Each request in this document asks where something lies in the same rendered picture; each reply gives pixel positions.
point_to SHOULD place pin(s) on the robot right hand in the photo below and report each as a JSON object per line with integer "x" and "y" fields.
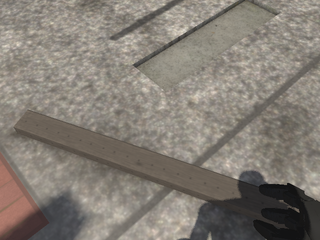
{"x": 303, "y": 225}

